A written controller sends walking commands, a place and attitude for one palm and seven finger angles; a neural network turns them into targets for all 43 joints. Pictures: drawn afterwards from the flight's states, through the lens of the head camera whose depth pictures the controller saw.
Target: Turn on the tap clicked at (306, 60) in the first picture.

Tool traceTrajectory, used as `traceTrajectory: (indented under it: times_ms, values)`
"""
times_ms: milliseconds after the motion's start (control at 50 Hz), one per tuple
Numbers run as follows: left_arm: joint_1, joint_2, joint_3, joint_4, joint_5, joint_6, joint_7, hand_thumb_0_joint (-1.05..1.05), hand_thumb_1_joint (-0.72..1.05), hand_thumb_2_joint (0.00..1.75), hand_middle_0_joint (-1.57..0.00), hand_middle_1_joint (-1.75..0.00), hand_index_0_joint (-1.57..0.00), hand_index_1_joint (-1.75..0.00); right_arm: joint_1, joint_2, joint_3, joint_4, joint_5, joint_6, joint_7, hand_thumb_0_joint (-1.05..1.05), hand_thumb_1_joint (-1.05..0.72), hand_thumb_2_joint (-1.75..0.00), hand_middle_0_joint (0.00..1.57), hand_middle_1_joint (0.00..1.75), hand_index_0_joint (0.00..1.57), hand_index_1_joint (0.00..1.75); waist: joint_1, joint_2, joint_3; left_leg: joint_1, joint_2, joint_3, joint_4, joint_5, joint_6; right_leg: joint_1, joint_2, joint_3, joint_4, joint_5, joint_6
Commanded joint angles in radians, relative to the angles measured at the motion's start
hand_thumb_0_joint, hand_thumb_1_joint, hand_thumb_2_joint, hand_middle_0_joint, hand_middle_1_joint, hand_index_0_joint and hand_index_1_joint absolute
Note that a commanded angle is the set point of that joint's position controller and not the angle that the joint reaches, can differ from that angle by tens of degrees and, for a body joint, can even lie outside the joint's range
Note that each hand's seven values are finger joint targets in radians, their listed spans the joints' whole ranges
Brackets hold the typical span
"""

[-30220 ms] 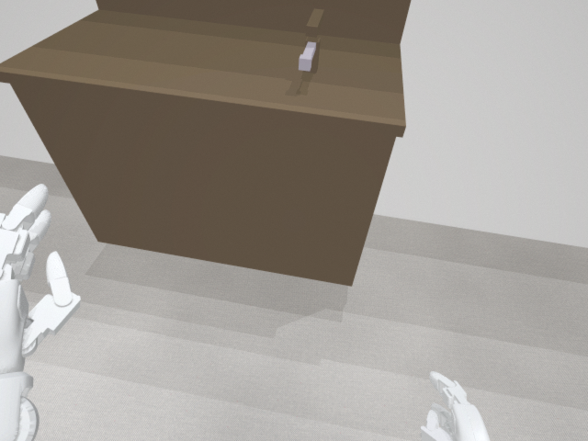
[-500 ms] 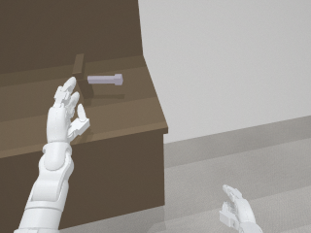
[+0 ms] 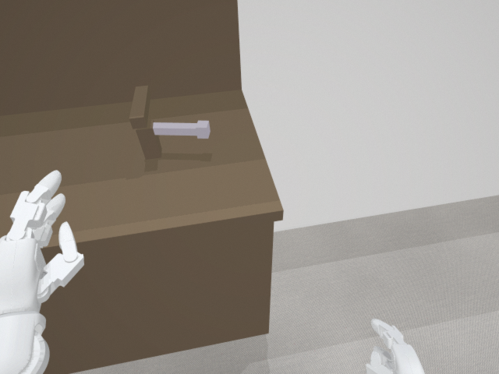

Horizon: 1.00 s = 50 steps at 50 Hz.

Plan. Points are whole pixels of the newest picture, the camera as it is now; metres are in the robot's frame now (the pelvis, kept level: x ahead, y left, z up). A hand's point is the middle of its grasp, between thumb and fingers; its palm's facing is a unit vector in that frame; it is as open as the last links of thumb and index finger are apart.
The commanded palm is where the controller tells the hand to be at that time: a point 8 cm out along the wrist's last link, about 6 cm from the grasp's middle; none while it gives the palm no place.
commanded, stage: draw the hand back beside the body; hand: left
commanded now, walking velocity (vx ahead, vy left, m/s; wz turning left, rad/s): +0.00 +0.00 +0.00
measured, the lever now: (203, 129) +0.56 +0.18 +0.11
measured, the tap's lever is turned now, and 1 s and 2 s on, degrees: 76 76 76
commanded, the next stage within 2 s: step back with the hand held close in 0.24 s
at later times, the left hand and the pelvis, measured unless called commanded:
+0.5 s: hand (92, 260) +0.20 +0.22 +0.16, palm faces +0.42 -0.82 -0.39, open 7.4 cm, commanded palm +0.15 +0.26 +0.17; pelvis -0.01 -0.02 +0.00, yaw +0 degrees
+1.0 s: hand (47, 312) +0.14 +0.25 +0.14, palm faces +0.42 -0.79 -0.44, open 7.4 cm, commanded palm +0.09 +0.29 +0.17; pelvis -0.07 +0.01 -0.02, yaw +0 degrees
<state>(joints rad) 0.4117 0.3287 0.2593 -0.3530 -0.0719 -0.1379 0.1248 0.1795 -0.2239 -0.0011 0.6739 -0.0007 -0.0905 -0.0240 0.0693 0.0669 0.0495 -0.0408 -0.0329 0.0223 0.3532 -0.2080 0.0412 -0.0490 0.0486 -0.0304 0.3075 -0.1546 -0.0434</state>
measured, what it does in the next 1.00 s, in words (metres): shifts its weight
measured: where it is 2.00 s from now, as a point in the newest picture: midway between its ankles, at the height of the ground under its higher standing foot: outside the picture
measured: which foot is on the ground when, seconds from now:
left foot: down 0.00-1.00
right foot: down 0.00-1.00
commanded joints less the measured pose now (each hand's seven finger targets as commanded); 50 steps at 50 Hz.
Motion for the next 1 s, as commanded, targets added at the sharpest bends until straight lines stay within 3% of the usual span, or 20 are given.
traceTrajectory:
  times_ms: [0, 100, 140, 160, 200, 340, 360, 380, 420, 440, 480, 520, 560, 640, 660, 740, 760, 840, 920, 980]
  values:
    - [-0.154, 0.145, 0.079, -0.246, 0.006, -0.078, 0.023, 0.0, 0.9, 0.9, -0.2, -0.3, -0.2, -0.3, -0.141, -0.112, -0.037, -0.153, -0.002, -0.081, -0.011, 0.0, -0.9, -0.9, 0.2, 0.3, 0.2, 0.3, -0.02, 0.006, -0.072, -0.04, 0.073, -0.065, -0.064, 0.159, -0.063, -0.007, -0.028, 0.023, -0.028, 0.045, 0.008]
    - [-0.195, 0.145, 0.073, -0.189, 0.01, -0.077, 0.034, 0.0, 0.9, 0.9, -0.2, -0.3, -0.2, -0.3, -0.148, -0.109, -0.036, -0.144, 0.001, -0.093, -0.026, 0.0, -0.9, -0.9, 0.2, 0.3, 0.2, 0.3, -0.021, -0.011, -0.037, -0.057, 0.054, -0.054, -0.063, 0.034, -0.037, -0.031, -0.033, 0.026, -0.043, -0.023, 0.009]
    - [-0.182, 0.157, 0.087, -0.186, 0.007, -0.079, 0.035, 0.0, 0.9, 0.9, -0.2, -0.3, -0.2, -0.3, -0.156, -0.105, -0.036, -0.147, -0.003, -0.094, -0.027, 0.0, -0.9, -0.9, 0.2, 0.3, 0.2, 0.3, -0.01, -0.042, -0.061, -0.053, 0.048, -0.045, -0.055, 0.042, -0.028, -0.013, -0.038, 0.028, -0.046, -0.023, 0.008]
    - [-0.18, 0.17, 0.098, -0.193, 0.006, -0.081, 0.034, 0.0, 0.9, 0.9, -0.2, -0.3, -0.2, -0.3, -0.153, -0.108, -0.037, -0.145, -0.001, -0.095, -0.025, 0.0, -0.9, -0.9, 0.2, 0.3, 0.2, 0.3, -0.007, -0.009, -0.077, -0.049, 0.047, -0.045, -0.057, 0.046, -0.033, -0.003, -0.039, 0.028, -0.045, -0.017, 0.006]
    - [-0.154, 0.164, 0.1, -0.198, 0.004, -0.084, 0.036, 0.0, 0.9, 0.9, -0.2, -0.3, -0.2, -0.3, -0.16, -0.097, -0.033, -0.146, -0.006, -0.097, -0.025, 0.0, -0.9, -0.9, 0.2, 0.3, 0.2, 0.3, 0.0, -0.016, -0.096, -0.042, 0.044, -0.035, -0.047, 0.078, -0.029, 0.015, -0.044, 0.032, -0.044, 0.01, 0.006]
    - [-0.187, 0.167, 0.095, -0.207, 0.001, -0.081, 0.028, 0.0, 0.9, 0.9, -0.2, -0.3, -0.2, -0.3, -0.169, -0.095, -0.029, -0.148, -0.006, -0.096, -0.022, 0.0, -0.9, -0.9, 0.2, 0.3, 0.2, 0.3, -0.007, 0.0, -0.063, -0.05, 0.042, -0.021, -0.04, 0.084, -0.024, 0.007, -0.05, 0.045, -0.063, 0.016, 0.009]
    - [-0.339, 0.333, 0.255, -0.277, 0.009, -0.123, 0.037, 0.0, 0.9, 0.9, -0.2, -0.3, -0.2, -0.3, -0.158, -0.11, -0.015, -0.209, 0.014, -0.084, -0.023, 0.0, -0.9, -0.9, 0.2, 0.3, 0.2, 0.3, -0.031, 0.056, 0.031, -0.144, 0.049, -0.034, -0.018, -0.046, -0.012, -0.1, -0.084, 0.148, -0.099, -0.003, 0.012]
    - [-0.158, 0.221, 0.182, -0.164, 0.007, -0.118, 0.024, 0.0, 0.9, 0.9, -0.2, -0.3, -0.2, -0.3, -0.136, -0.121, -0.031, -0.187, 0.002, -0.069, -0.03, 0.0, -0.9, -0.9, 0.2, 0.3, 0.2, 0.3, -0.046, -0.041, 0.01, -0.148, 0.053, -0.054, 0.031, -0.05, -0.003, -0.167, -0.126, 0.166, -0.114, -0.004, 0.012]
    - [-0.059, 0.169, 0.134, -0.147, 0.018, -0.098, 0.013, 0.0, 0.9, 0.9, -0.2, -0.3, -0.2, -0.3, -0.097, -0.11, -0.043, -0.203, 0.008, -0.038, -0.02, 0.0, -0.9, -0.9, 0.2, 0.3, 0.2, 0.3, -0.056, -0.142, -0.077, -0.093, 0.057, -0.044, 0.112, -0.022, 0.001, -0.202, -0.184, 0.204, -0.121, -0.017, 0.003]
    - [-0.043, 0.163, 0.124, -0.161, 0.019, -0.098, 0.013, 0.0, 0.9, 0.9, -0.2, -0.3, -0.2, -0.3, -0.089, -0.107, -0.044, -0.209, 0.011, -0.028, -0.02, 0.0, -0.9, -0.9, 0.2, 0.3, 0.2, 0.3, -0.059, -0.144, -0.12, -0.096, 0.058, -0.038, 0.137, -0.005, 0.001, -0.195, -0.206, 0.207, -0.107, 0.008, -0.001]
    - [-0.017, 0.162, 0.115, -0.195, 0.021, -0.099, 0.018, 0.0, 0.9, 0.9, -0.2, -0.3, -0.2, -0.3, -0.085, -0.113, -0.048, -0.222, 0.015, -0.017, -0.025, 0.0, -0.9, -0.9, 0.2, 0.3, 0.2, 0.3, -0.063, -0.068, -0.172, -0.093, 0.066, -0.032, 0.137, 0.03, -0.005, -0.187, -0.218, 0.195, -0.062, 0.071, -0.006]
    - [0.009, 0.179, 0.127, -0.241, 0.023, -0.093, 0.028, 0.0, 0.9, 0.9, -0.2, -0.3, -0.2, -0.3, -0.085, -0.125, -0.053, -0.236, 0.014, -0.009, -0.033, 0.0, -0.9, -0.9, 0.2, 0.3, 0.2, 0.3, -0.06, -0.011, -0.21, -0.091, 0.082, -0.034, 0.119, 0.108, -0.005, -0.17, -0.2, 0.164, -0.005, 0.153, 0.004]
    - [0.008, 0.231, 0.176, -0.291, 0.027, -0.09, 0.04, 0.0, 0.9, 0.9, -0.2, -0.3, -0.2, -0.3, -0.095, -0.134, -0.056, -0.249, 0.009, -0.004, -0.043, 0.0, -0.9, -0.9, 0.2, 0.3, 0.2, 0.3, -0.049, -0.001, -0.236, -0.098, 0.094, -0.046, 0.104, 0.189, -0.007, -0.159, -0.173, 0.123, 0.053, 0.211, 0.015]
    - [0.045, 0.24, 0.206, -0.303, 0.026, -0.075, 0.051, 0.0, 0.9, 0.9, -0.2, -0.3, -0.2, -0.3, -0.096, -0.134, -0.065, -0.267, 0.008, 0.017, -0.056, 0.0, -0.9, -0.9, 0.2, 0.3, 0.2, 0.3, -0.045, -0.05, -0.233, -0.154, 0.115, -0.077, 0.109, 0.273, -0.003, -0.153, -0.141, 0.109, 0.123, 0.244, 0.027]
    - [0.042, 0.255, 0.22, -0.314, 0.027, -0.072, 0.056, 0.0, 0.9, 0.9, -0.2, -0.3, -0.2, -0.3, -0.104, -0.138, -0.065, -0.265, 0.006, 0.021, -0.058, 0.0, -0.9, -0.9, 0.2, 0.3, 0.2, 0.3, -0.043, -0.015, -0.235, -0.155, 0.117, -0.081, 0.105, 0.275, -0.005, -0.165, -0.141, 0.108, 0.132, 0.233, 0.026]
    - [0.074, 0.215, 0.195, -0.267, 0.025, -0.06, 0.059, 0.0, 0.9, 0.9, -0.2, -0.3, -0.2, -0.3, -0.09, -0.136, -0.067, -0.263, 0.009, 0.032, -0.061, 0.0, -0.9, -0.9, 0.2, 0.3, 0.2, 0.3, -0.053, -0.069, -0.203, -0.235, 0.118, -0.091, 0.116, 0.14, 0.005, -0.183, -0.145, 0.143, 0.121, 0.137, 0.023]
    - [0.073, 0.214, 0.193, -0.279, 0.027, -0.061, 0.06, 0.0, 0.9, 0.9, -0.2, -0.3, -0.2, -0.3, -0.094, -0.14, -0.068, -0.261, 0.009, 0.032, -0.061, 0.0, -0.9, -0.9, 0.2, 0.3, 0.2, 0.3, -0.052, -0.044, -0.21, -0.228, 0.114, -0.093, 0.113, 0.111, 0.004, -0.199, -0.147, 0.142, 0.12, 0.114, 0.02]
    - [0.055, 0.2, 0.175, -0.278, 0.036, -0.063, 0.066, 0.0, 0.9, 0.9, -0.2, -0.3, -0.2, -0.3, -0.09, -0.145, -0.061, -0.264, 0.01, 0.029, -0.065, 0.0, -0.9, -0.9, 0.2, 0.3, 0.2, 0.3, -0.057, -0.063, -0.149, -0.348, 0.134, -0.13, 0.056, -0.141, 0.026, -0.215, -0.127, 0.143, 0.128, -0.051, 0.029]
    - [-0.016, 0.192, 0.172, -0.295, 0.061, -0.074, 0.075, 0.0, 0.9, 0.9, -0.2, -0.3, -0.2, -0.3, -0.09, -0.156, -0.056, -0.266, 0.005, 0.02, -0.07, 0.0, -0.9, -0.9, 0.2, 0.3, 0.2, 0.3, -0.057, -0.012, -0.097, -0.541, 0.171, -0.19, -0.029, -0.414, 0.058, -0.142, -0.087, 0.128, 0.203, -0.164, 0.046]
    - [-0.077, 0.192, 0.187, -0.323, 0.083, -0.091, 0.082, 0.0, 0.9, 0.9, -0.2, -0.3, -0.2, -0.3, -0.084, -0.155, -0.057, -0.26, -0.003, 0.007, -0.074, 0.0, -0.9, -0.9, 0.2, 0.3, 0.2, 0.3, -0.055, 0.051, -0.108, -0.67, 0.217, -0.25, -0.115, -0.529, 0.081, -0.026, -0.039, 0.089, 0.35, -0.103, 0.059]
